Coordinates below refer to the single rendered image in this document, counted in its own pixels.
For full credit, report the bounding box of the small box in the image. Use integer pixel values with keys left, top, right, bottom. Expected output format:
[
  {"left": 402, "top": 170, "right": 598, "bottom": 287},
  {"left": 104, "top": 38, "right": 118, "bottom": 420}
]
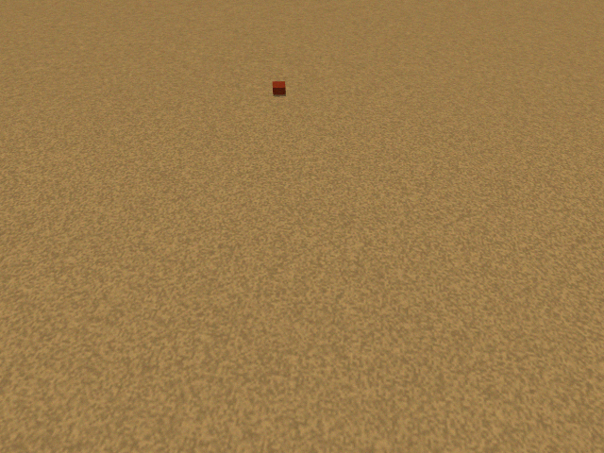
[{"left": 273, "top": 81, "right": 286, "bottom": 95}]

